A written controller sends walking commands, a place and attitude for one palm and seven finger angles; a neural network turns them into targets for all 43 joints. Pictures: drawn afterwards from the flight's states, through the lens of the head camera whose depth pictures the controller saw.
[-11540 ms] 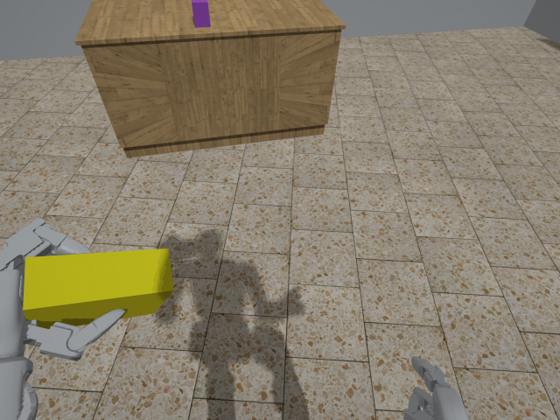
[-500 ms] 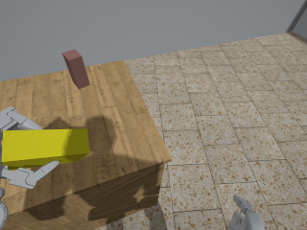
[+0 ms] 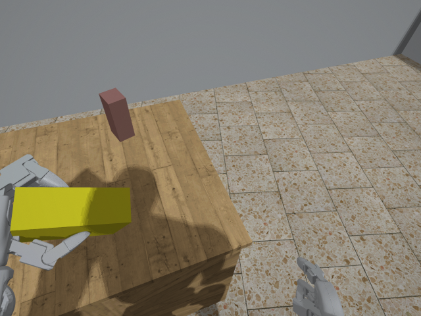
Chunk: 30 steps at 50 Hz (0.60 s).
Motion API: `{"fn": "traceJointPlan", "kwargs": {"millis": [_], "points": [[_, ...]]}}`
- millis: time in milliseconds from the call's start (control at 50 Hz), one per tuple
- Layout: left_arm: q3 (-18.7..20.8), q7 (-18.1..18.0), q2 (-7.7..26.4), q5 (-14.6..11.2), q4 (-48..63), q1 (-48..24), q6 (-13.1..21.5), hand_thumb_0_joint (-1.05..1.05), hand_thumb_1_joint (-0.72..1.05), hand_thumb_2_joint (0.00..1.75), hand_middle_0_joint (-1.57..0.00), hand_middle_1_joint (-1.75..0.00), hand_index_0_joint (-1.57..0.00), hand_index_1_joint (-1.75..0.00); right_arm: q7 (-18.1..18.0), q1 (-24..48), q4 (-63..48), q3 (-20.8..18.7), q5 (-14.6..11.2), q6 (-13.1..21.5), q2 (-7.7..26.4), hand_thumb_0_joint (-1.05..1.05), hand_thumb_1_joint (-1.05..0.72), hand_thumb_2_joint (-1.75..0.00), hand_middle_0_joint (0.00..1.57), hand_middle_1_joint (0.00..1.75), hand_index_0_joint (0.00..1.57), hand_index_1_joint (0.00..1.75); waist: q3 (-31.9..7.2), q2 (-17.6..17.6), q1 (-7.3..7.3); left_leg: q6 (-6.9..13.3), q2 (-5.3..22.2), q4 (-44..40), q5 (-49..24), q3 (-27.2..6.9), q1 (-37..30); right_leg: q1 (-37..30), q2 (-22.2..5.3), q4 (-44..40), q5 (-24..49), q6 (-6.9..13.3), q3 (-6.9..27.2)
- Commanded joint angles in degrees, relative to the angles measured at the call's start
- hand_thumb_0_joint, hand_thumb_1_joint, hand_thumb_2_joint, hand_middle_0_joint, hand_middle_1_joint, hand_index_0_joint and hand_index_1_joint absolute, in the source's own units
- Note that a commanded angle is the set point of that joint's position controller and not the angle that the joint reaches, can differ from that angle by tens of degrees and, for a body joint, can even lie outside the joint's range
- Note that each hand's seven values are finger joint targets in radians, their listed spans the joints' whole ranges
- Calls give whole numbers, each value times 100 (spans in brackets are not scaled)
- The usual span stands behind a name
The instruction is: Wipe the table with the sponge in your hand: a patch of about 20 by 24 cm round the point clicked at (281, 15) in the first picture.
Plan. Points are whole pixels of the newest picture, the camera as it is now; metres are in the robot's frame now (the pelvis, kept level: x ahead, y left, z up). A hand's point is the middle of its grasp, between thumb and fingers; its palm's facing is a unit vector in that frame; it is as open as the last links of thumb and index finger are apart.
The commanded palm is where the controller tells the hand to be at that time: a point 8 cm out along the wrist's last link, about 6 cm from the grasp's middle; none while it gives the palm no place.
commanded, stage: come to a stop and stand still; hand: left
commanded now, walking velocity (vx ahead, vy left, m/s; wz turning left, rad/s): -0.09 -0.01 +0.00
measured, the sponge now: (90, 214) +0.23 +0.19 +0.15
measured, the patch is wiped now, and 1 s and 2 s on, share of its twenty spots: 0.00 0.00 0.00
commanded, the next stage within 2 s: look again from close up in 0.92 s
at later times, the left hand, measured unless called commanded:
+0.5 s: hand (46, 209) +0.22 +0.25 +0.16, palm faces +0.28 -0.86 -0.42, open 9.4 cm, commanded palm +0.16 +0.29 +0.18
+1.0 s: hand (16, 206) +0.23 +0.30 +0.15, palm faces +0.36 -0.85 -0.38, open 9.4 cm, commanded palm +0.17 +0.32 +0.18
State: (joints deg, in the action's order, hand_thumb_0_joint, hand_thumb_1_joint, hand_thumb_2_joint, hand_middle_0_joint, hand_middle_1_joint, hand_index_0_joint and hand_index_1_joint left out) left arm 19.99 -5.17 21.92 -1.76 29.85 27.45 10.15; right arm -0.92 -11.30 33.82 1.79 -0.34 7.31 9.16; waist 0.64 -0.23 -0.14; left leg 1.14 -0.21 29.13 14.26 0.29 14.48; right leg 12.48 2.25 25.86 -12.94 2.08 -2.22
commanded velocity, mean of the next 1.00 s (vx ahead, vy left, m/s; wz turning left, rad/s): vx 0.00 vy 0.00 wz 0.00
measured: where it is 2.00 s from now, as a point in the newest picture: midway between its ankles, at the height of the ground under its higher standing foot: outside the picture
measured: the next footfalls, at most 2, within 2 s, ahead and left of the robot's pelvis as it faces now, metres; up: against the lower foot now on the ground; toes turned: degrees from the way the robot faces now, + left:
none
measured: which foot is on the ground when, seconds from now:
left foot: down 0.00-1.00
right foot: down 0.00-1.00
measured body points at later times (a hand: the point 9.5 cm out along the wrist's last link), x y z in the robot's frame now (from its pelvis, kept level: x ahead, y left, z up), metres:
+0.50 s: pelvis +0.00 +0.02 +0.00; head +0.02 +0.03 +0.45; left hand +0.20 +0.29 +0.18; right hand +0.16 -0.22 -0.07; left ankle +0.01 +0.10 -0.74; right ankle +0.01 -0.10 -0.74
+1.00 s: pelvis +0.01 +0.04 +0.00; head +0.04 +0.08 +0.45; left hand +0.20 +0.34 +0.17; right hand +0.21 -0.17 -0.05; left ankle +0.01 +0.10 -0.74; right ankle +0.01 -0.10 -0.74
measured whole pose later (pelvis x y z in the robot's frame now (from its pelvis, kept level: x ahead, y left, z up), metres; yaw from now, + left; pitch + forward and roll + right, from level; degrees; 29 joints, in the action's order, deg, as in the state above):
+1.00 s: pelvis +0.01 +0.04 +0.00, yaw +0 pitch +0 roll -2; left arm 20.9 -4.6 22.2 -1.8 26.7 23.5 12.6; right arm -1.2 -9.2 31.6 1.3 -0.5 8.4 10.0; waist 3.5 -3.0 2.0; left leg 4.5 -2.9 26.2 13.3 1.6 12.9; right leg 10.5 -0.4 22.0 -11.4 -1.6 -0.9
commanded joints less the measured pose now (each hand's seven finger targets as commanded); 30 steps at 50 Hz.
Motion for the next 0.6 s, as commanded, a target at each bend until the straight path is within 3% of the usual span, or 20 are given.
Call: {"fn": "traceJointPlan", "kwargs": {"millis": [0,60,140,180,200,220,240,260,280,320,340,380,400,420,440,460,540,580], "points": [[802,-248,927,-167,714,-473,247,0,10,130,-120,-160,-120,-160,-261,449,-799,-359,-8,198,911,0,-90,-90,20,30,20,30,-757,306,12,-49,554,-783,-1060,-577,-249,-482,-628,-585,1220,67,808],[565,-253,826,-128,679,-776,208,0,10,130,-120,-160,-120,-160,-342,551,-841,-325,-16,187,902,0,-90,-90,20,30,20,30,-683,424,48,-38,629,-978,-1267,-581,-352,-550,-555,-582,1197,-46,643],[382,-293,806,-96,1075,-890,168,0,10,130,-120,-160,-120,-160,-339,596,-879,-361,-43,168,937,0,-90,-90,20,30,20,30,-875,364,50,-9,549,-939,-1250,-550,-403,-779,-610,-627,1276,-35,636],[418,-336,831,-83,1075,-773,164,0,10,130,-120,-160,-120,-160,-344,584,-894,-387,-21,168,972,0,-90,-90,20,30,20,30,-782,403,70,8,554,-953,-1128,-572,-320,-753,-632,-663,1166,-34,647],[3772,-279,5441,903,2496,-6650,872,0,10,130,-120,-160,-120,-160,-224,-392,-868,-381,221,424,1137,0,-90,-90,20,30,20,30,447,-198,159,162,587,-125,-1527,-153,545,504,-678,-1068,990,-468,611],[1559,-11,1916,285,-911,-3255,658,0,10,130,-120,-160,-120,-160,-169,256,-496,-163,75,427,464,0,-90,-90,20,30,20,30,-917,-139,147,123,222,-446,-1732,-265,-439,90,-811,-636,1123,97,702],[790,50,807,-54,-927,-2002,488,0,10,130,-120,-160,-120,-160,-112,227,-855,-563,-137,432,877,0,-90,-90,20,30,20,30,-1248,1019,203,-59,249,-508,-1652,-160,-805,-401,-618,-303,1368,198,905],[663,98,997,-72,-9,-2134,631,0,10,130,-120,-160,-120,-160,-59,126,-947,-534,-104,461,981,0,-90,-90,20,30,20,30,-1270,1156,191,-38,382,-409,-1529,-157,-553,-590,-696,-301,1384,73,1000],[678,84,1068,-143,326,-1669,701,0,10,130,-120,-160,-120,-160,8,214,-956,-523,-108,487,1007,0,-90,-90,20,30,20,30,-1166,998,231,-10,402,-458,-1375,-243,-372,-710,-755,-327,1322,1,1005],[492,52,848,-200,548,-783,734,0,10,130,-120,-160,-120,-160,96,311,-1010,-499,-106,517,1009,0,-90,-90,20,30,20,30,-964,265,299,-11,324,-534,-836,-238,-149,-710,-754,-513,846,-64,1000],[438,26,733,-249,438,-393,702,0,10,130,-120,-160,-120,-160,106,407,-957,-480,-122,515,983,0,-90,-90,20,30,20,30,-837,82,285,0,347,-623,-537,-256,-152,-544,-704,-563,497,-33,910],[679,-10,1013,-221,586,-538,718,0,10,130,-120,-160,-120,-160,42,400,-997,-454,-85,488,1016,0,-90,-90,20,30,20,30,-546,-360,267,3,332,-775,-105,-369,4,-261,-665,-783,-158,-44,894],[781,-21,1102,-218,569,-603,743,0,10,130,-120,-160,-120,-160,-8,422,-1002,-443,-80,496,1009,0,-90,-90,20,30,20,30,-436,-397,255,15,338,-818,57,-399,-5,-104,-653,-876,-411,-51,889],[900,-34,1180,-222,465,-641,750,0,10,130,-120,-160,-120,-160,-61,410,-996,-429,-75,496,999,0,-90,-90,20,30,20,30,-347,-408,245,28,347,-863,163,-426,-10,7,-642,-936,-571,-56,891],[1117,-63,1394,-223,586,-808,778,0,10,130,-120,-160,-120,-160,-103,521,-966,-413,-77,484,1018,0,-90,-90,20,30,20,30,-293,-148,220,45,383,-945,273,-470,7,46,-594,-882,-573,-65,821],[1035,-40,1266,-222,520,-938,810,0,10,130,-120,-160,-120,-160,-141,456,-983,-389,-72,486,983,0,-90,-90,20,30,20,30,-306,-81,185,67,406,-1034,365,-549,92,-32,-599,-802,-585,-70,726],[1057,-41,1370,-181,1005,-1313,892,0,10,130,-120,-160,-120,-160,-193,488,-955,-369,-68,580,927,0,-90,-90,20,30,20,30,-667,582,193,107,419,-965,-115,-537,-77,-489,-580,-479,333,-72,668],[863,-41,1161,-177,1093,-1232,887,0,10,130,-120,-160,-120,-160,-182,381,-932,-383,-47,644,929,0,-90,-90,20,30,20,30,-856,499,199,69,411,-854,-607,-535,-265,-636,-599,-407,750,-70,605]]}}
